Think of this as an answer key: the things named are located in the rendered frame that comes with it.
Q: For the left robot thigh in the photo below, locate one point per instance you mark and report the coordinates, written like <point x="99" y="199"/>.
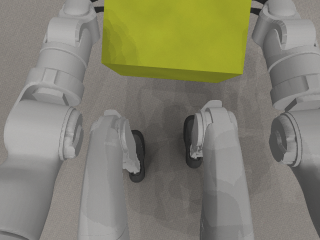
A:
<point x="102" y="209"/>

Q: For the right robot forearm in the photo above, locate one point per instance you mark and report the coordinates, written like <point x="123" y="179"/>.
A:
<point x="292" y="56"/>

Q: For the left robot forearm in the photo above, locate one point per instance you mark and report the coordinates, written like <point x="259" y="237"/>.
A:
<point x="63" y="58"/>

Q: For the robot thigh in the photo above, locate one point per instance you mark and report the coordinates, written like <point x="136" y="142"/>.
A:
<point x="226" y="211"/>
<point x="102" y="209"/>

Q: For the robot left upper arm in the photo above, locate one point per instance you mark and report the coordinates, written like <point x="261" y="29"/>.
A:
<point x="40" y="136"/>

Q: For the right robot thigh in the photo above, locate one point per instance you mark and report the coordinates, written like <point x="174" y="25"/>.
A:
<point x="226" y="211"/>

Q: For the robot left hand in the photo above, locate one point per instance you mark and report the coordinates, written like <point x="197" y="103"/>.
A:
<point x="98" y="8"/>

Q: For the robot right upper arm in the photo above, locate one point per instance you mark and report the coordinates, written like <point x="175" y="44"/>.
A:
<point x="295" y="141"/>

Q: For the carton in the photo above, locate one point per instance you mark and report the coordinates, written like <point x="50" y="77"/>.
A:
<point x="188" y="40"/>

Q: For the robot right hand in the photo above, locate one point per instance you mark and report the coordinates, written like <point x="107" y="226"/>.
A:
<point x="256" y="11"/>

